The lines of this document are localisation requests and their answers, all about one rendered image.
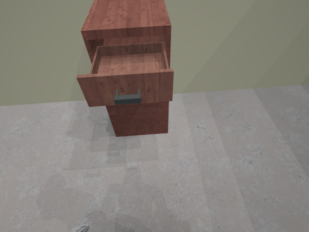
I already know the cabinet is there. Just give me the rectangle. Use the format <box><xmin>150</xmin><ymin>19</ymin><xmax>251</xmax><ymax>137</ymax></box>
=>
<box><xmin>81</xmin><ymin>0</ymin><xmax>171</xmax><ymax>137</ymax></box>

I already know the drawer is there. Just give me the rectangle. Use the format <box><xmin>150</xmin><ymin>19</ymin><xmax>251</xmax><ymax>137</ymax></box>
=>
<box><xmin>77</xmin><ymin>42</ymin><xmax>174</xmax><ymax>107</ymax></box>

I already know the handle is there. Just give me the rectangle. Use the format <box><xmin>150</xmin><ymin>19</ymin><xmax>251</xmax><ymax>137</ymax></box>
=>
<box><xmin>114</xmin><ymin>89</ymin><xmax>141</xmax><ymax>105</ymax></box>

